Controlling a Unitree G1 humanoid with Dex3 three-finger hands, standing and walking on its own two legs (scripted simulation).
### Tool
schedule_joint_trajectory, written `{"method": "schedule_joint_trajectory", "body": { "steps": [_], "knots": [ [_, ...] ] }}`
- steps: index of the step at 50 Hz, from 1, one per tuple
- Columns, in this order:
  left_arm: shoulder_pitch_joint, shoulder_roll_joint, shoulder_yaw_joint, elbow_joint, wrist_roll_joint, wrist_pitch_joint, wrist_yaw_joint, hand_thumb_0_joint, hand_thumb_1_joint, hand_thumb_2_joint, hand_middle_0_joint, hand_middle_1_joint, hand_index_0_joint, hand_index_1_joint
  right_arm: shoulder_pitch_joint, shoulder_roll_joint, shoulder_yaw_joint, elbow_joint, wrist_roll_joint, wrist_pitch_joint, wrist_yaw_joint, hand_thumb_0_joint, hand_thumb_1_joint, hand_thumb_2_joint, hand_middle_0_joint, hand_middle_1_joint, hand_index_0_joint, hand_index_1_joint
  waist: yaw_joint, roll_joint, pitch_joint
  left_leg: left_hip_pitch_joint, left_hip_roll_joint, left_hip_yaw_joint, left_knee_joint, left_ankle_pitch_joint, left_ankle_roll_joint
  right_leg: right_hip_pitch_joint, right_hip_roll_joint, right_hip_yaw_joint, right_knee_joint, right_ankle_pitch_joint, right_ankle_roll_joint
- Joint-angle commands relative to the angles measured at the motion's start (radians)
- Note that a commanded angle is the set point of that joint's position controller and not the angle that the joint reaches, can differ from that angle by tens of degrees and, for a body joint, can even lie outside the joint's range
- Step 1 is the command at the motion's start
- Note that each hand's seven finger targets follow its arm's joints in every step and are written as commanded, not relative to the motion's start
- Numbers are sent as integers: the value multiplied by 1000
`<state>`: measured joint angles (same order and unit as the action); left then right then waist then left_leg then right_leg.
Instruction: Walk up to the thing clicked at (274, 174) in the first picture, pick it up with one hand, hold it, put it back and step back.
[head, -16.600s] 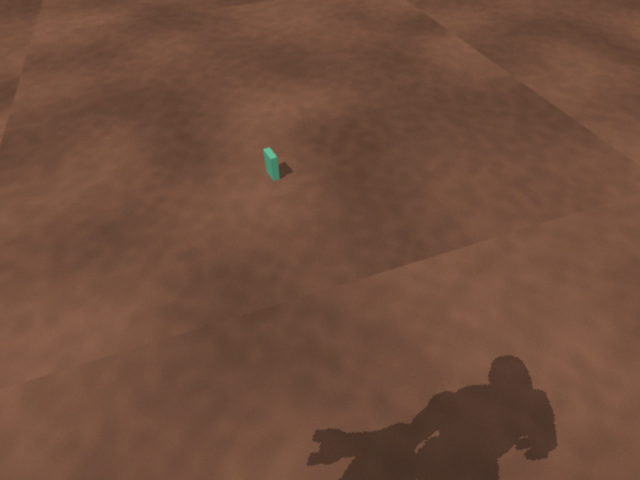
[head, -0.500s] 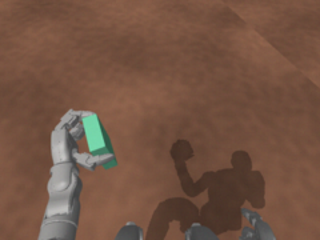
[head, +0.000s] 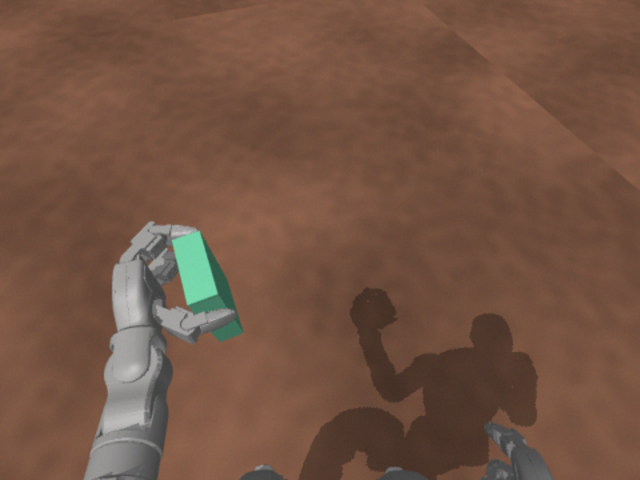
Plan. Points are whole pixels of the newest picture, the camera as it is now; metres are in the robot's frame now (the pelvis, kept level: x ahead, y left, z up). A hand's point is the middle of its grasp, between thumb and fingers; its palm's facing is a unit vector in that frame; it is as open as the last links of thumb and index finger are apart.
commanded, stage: hold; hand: left
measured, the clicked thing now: (210, 290) +0.35 +0.15 +0.03
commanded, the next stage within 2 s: crouch in 0.26 s
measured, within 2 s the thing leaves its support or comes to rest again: neither
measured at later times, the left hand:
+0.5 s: hand (186, 285) +0.34 +0.17 +0.06, palm faces +0.19 -0.98 +0.00, open 11.8 cm
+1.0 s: hand (208, 336) +0.36 +0.19 -0.15, palm faces +0.27 -0.96 +0.00, open 11.8 cm
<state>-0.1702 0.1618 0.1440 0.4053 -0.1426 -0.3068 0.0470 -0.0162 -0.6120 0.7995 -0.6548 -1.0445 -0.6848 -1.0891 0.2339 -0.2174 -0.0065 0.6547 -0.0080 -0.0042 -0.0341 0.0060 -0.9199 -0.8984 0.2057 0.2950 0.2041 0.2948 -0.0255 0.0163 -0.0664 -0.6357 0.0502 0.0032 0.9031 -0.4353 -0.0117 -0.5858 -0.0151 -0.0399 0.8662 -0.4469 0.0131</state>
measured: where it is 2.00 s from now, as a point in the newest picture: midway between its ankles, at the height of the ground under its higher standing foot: outside the picture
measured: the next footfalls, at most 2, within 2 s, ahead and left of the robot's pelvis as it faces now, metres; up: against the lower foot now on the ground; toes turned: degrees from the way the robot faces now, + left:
none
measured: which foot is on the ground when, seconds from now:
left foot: down 0.00-1.00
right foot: down 0.00-1.00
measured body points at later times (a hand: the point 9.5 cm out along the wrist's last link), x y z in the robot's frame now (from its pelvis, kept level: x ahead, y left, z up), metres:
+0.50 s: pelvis -0.01 +0.00 +0.01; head +0.04 +0.00 +0.46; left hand +0.32 +0.22 +0.06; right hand +0.13 -0.25 -0.10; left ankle +0.01 +0.12 -0.69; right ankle -0.01 -0.13 -0.69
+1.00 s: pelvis -0.04 +0.00 -0.14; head +0.11 +0.02 +0.29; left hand +0.34 +0.24 -0.15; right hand +0.08 -0.26 -0.26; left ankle +0.01 +0.12 -0.69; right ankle -0.01 -0.13 -0.69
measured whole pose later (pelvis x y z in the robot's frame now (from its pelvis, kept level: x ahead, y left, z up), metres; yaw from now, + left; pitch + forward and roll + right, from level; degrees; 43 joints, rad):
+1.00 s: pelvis -0.04 +0.00 -0.14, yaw -1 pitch +28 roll -3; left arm -0.42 0.21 0.30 0.88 -0.12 -0.73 0.05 -0.01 -0.61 0.80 -0.66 -1.04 -0.69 -1.08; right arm 0.17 -0.26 -0.02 0.68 -0.07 -0.02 0.07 0.00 -0.90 -0.90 0.20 0.29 0.20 0.29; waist -0.07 0.00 -0.19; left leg -1.42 0.06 -0.03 1.55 -0.62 -0.01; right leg -1.37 -0.02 -0.04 1.52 -0.64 0.01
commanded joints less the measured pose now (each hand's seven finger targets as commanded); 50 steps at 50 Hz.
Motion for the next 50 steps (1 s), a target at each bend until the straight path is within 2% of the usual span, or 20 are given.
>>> {"method": "schedule_joint_trajectory", "body": {
  "steps": [1,3,7,9,10,15,17,18,19,20,23,28,31,33,35,38,39,41,47,50],
  "knots": [
    [-286,123,44,-254,-5,-78,-7,0,-123,1162,-1230,-1374,-1238,-1388,-7,-127,-48,-120,3,-31,-7,0,-916,-901,199,300,199,300,-3,-2,-299,188,-35,-2,-111,329,18,147,25,8,-117,389,-10],
    [-252,113,41,-224,0,-72,-4,0,-107,1162,-1237,-1377,-1245,-1391,-7,-127,-48,-116,3,-32,-5,0,-920,-903,199,300,199,300,1,1,-285,208,-32,-5,-117,348,16,141,28,3,-118,388,-12],
    [-291,126,46,-265,-3,-82,-5,0,-124,1178,-1250,-1392,-1257,-1407,-11,-126,-48,-120,4,-29,-3,0,-919,-903,199,300,199,300,1,13,-290,217,-33,-6,-135,314,14,149,27,3,-132,356,-14],
    [-244,93,22,-227,-2,-76,-8,0,-121,1162,-1240,-1376,-1246,-1393,-28,-124,-47,-127,6,-32,-2,0,-918,-903,199,300,199,300,1,-12,-252,205,-35,-1,-142,302,14,150,27,2,-139,352,-13],
    [-255,112,42,-235,-3,-73,-3,0,-122,1158,-1239,-1376,-1245,-1391,-22,-132,-52,-128,6,-30,-5,0,-919,-903,199,300,199,300,0,-20,-271,206,-36,2,-141,301,18,161,25,6,-146,360,-10],
    [-262,119,36,-270,-2,-69,-8,0,-117,1141,-1238,-1367,-1244,-1381,-32,-126,-46,-126,9,-34,-7,0,-923,-904,199,300,199,300,2,-17,-268,231,-37,5,-151,320,19,181,22,8,-155,381,-7],
    [-243,89,22,-239,-3,-63,-6,0,-117,1146,-1238,-1364,-1244,-1379,-34,-126,-49,-126,8,-34,-5,0,-917,-903,199,300,200,300,-4,-16,-232,220,-34,-3,-170,270,14,155,29,-2,-158,319,-14],
    [-250,106,41,-254,-6,-66,-4,0,-44,1162,-1218,-1346,-1219,-1363,-36,-130,-52,-123,9,-36,-4,0,-904,-908,200,301,201,301,4,-3,-226,229,-31,-6,-180,259,12,149,30,-6,-159,301,-16],
    [-241,86,19,-230,-1,-63,-2,0,-124,1086,-1139,-1266,-1147,-1283,-45,-130,-50,-125,10,-37,-3,0,-895,-903,200,300,200,300,-2,-6,-203,225,-30,-9,-189,234,10,131,31,-8,-161,273,-19],
    [-257,99,33,-224,0,-65,-3,0,-60,1147,-1176,-1287,-1191,-1291,-42,-129,-52,-120,8,-40,-3,0,-902,-904,200,300,200,300,-2,-3,-206,215,-29,-11,-182,237,11,127,31,-6,-160,274,-19],
    [-237,81,43,-167,-4,-69,6,0,-62,1154,-1198,-1308,-1217,-1309,-34,-128,-53,-116,7,-39,0,0,-901,-903,200,300,200,300,-6,-56,-196,182,-32,-6,-163,246,18,131,26,-3,-157,297,-13],
    [-271,66,55,-80,13,-122,26,0,-86,1172,-1205,-1333,-1229,-1331,-29,-127,-60,-99,-8,-47,13,0,-896,-902,199,300,200,300,-13,-38,-191,111,-32,-10,-118,202,19,40,21,5,-102,256,-17],
    [-307,85,73,-17,23,-186,21,0,-59,1180,-1208,-1340,-1233,-1337,-24,-131,-65,-83,-16,-51,22,0,-895,-900,199,300,200,300,-21,-44,-206,48,-33,-16,-58,174,19,-32,18,9,-43,229,-19],
    [-351,135,119,32,28,-238,15,0,-79,1167,-1210,-1336,-1233,-1334,-12,-133,-68,-71,-25,-56,30,0,-902,-902,199,300,200,300,-21,-27,-272,13,-33,-19,10,207,24,-81,15,16,15,253,-20],
    [-371,114,103,96,27,-291,3,0,-55,1179,-1215,-1345,-1239,-1342,-10,-137,-68,-73,-33,-56,39,0,-895,-900,199,300,200,300,-36,-38,-304,-52,-36,-22,82,193,27,-151,17,17,79,239,-21],
    [-414,127,120,179,20,-373,-9,0,-39,1201,-1230,-1361,-1250,-1362,-10,-148,-69,-71,-40,-59,58,0,-902,-902,199,299,200,299,-43,-23,-372,-183,-39,-28,208,142,30,-293,19,24,191,184,-25],
    [-427,151,145,199,17,-401,-13,0,-26,1207,-1224,-1356,-1244,-1358,-6,-151,-66,-71,-41,-58,64,0,-897,-901,199,299,200,299,-35,4,-398,-223,-41,-33,245,128,28,-339,19,23,235,162,-29],
    [-445,148,134,237,16,-444,-21,0,-27,1213,-1223,-1355,-1242,-1358,-10,-160,-65,-73,-46,-60,76,0,-892,-900,199,299,200,299,-36,35,-469,-266,-38,-42,323,130,27,-434,24,16,315,144,-34],
    [-520,196,189,277,16,-516,-5,0,-85,1197,-1189,-1328,-1207,-1334,-8,-191,-67,-66,-57,-40,96,0,-892,-902,199,300,200,300,-27,70,-611,-409,-32,-56,483,131,22,-614,33,3,498,112,-43],
    [-559,210,201,292,29,-532,0,0,-86,1199,-1186,-1325,-1201,-1333,-13,-203,-69,-54,-63,-27,103,0,-899,-906,199,300,200,300,-42,83,-643,-458,-27,-74,545,127,18,-714,37,-11,584,95,-49]
  ]
}}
